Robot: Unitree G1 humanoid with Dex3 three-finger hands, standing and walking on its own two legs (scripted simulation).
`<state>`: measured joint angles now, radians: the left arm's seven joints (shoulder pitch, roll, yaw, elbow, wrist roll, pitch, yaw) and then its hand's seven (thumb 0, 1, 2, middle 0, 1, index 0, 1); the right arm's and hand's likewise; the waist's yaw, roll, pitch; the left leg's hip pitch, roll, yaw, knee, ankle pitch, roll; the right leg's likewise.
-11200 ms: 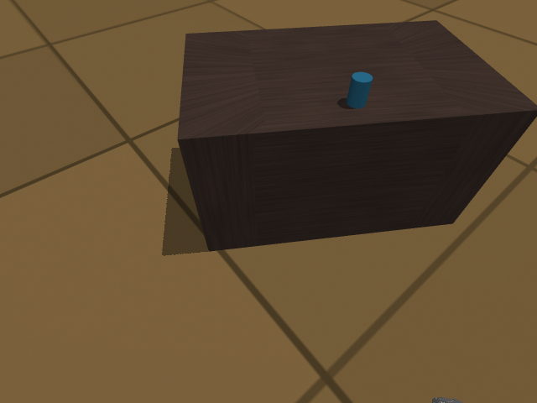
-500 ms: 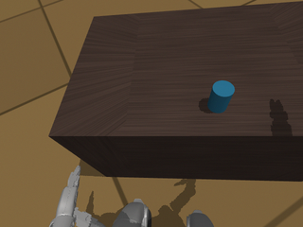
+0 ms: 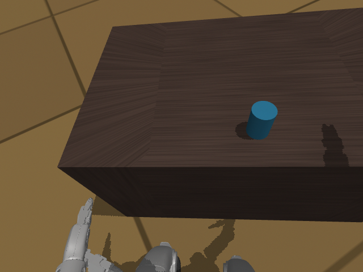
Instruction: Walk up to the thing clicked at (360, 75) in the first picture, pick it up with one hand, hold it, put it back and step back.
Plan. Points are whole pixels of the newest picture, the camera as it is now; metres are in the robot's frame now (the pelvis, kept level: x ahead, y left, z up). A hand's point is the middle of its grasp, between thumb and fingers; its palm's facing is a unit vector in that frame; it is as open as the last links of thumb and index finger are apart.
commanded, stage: approach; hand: right
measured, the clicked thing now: (260, 121) +0.49 -0.15 -0.03
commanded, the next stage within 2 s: close in in 0.22 s
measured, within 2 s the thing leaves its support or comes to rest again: neither
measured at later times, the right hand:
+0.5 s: hand (285, 125) +0.47 -0.21 -0.01, palm faces +0.04 +1.00 +0.06, open 17.7 cm
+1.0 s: hand (268, 126) +0.46 -0.17 -0.01, palm faces +0.06 +1.00 +0.02, open 17.6 cm
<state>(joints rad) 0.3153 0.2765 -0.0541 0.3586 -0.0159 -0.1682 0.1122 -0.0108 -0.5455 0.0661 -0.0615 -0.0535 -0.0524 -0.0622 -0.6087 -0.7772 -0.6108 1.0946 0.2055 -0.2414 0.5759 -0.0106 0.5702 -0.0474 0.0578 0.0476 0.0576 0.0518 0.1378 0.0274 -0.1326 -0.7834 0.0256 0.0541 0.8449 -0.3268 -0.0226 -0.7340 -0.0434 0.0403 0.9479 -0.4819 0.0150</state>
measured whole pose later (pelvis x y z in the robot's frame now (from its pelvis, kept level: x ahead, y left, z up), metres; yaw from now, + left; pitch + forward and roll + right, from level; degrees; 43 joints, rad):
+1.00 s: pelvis -0.02 +0.01 -0.05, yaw +1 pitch +22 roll +2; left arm 0.43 0.25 0.07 0.00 0.05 -0.11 0.00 -0.01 -0.53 0.05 -0.06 -0.06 -0.06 -0.06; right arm -0.70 -0.41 -0.43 1.02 0.06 -0.44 0.16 -0.01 0.56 -0.05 0.05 0.05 0.04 0.05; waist 0.21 0.03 -0.13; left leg -1.08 0.02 0.04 1.10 -0.40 -0.01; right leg -1.01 -0.05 0.04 1.19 -0.56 0.02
